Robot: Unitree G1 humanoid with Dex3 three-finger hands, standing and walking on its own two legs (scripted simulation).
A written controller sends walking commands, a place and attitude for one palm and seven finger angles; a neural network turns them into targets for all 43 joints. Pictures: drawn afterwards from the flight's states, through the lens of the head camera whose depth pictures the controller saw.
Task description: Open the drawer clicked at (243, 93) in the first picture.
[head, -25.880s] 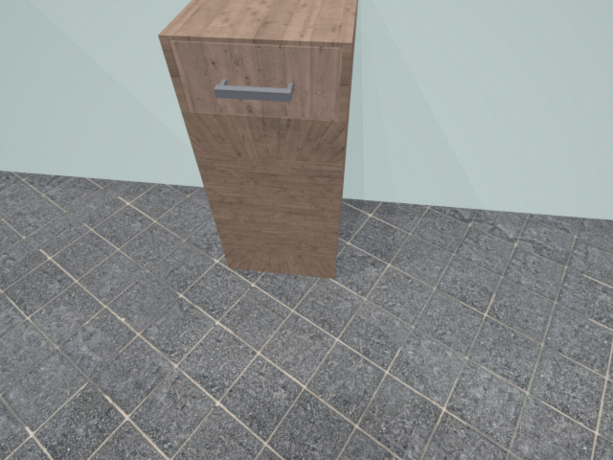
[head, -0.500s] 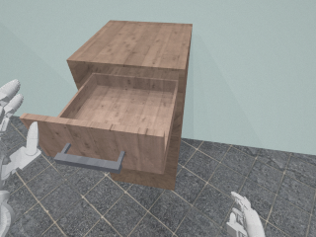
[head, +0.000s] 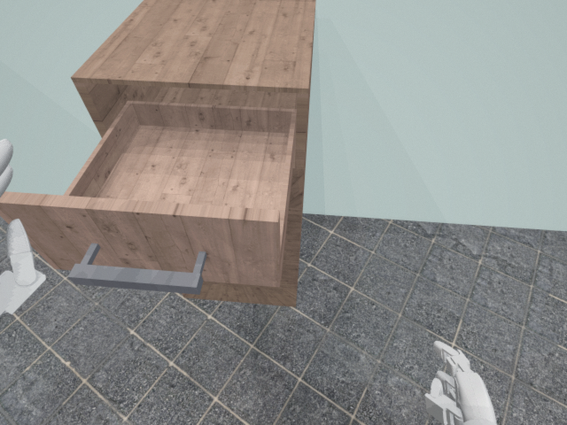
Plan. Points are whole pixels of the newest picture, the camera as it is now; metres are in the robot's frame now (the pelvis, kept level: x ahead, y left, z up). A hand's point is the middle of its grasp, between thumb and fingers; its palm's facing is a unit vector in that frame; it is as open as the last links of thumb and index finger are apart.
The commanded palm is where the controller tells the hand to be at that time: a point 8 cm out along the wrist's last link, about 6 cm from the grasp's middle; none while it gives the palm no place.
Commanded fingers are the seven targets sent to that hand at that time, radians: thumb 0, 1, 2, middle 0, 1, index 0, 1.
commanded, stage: step back with the hand held close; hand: left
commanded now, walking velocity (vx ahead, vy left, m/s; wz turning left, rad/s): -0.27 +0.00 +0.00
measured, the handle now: (142, 266) +0.31 +0.23 +0.04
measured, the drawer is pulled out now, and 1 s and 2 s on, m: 0.29 0.29 0.29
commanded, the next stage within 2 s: stop stepping back and stand still in 0.72 s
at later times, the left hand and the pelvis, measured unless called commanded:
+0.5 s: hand out of the picture +0.11 +0.23 +0.22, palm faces +0.46 -0.78 -0.43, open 7.4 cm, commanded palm +0.03 +0.28 +0.23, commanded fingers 0.00 0.90 0.90 -0.20 -0.30 -0.20 -0.30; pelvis -0.09 +0.00 -0.01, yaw +2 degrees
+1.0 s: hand out of the picture -0.03 +0.20 +0.22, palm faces +0.37 -0.78 -0.51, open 7.4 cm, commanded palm -0.09 +0.26 +0.23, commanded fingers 0.00 0.90 0.90 -0.20 -0.30 -0.20 -0.30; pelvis -0.23 -0.02 +0.00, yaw +0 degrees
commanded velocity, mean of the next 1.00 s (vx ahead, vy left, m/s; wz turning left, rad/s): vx -0.19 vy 0.02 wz -0.01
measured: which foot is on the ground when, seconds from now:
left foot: down 0.00-0.76, up 0.78-1.00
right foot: down 0.00-0.52, up 0.54-0.72, down 0.74-1.00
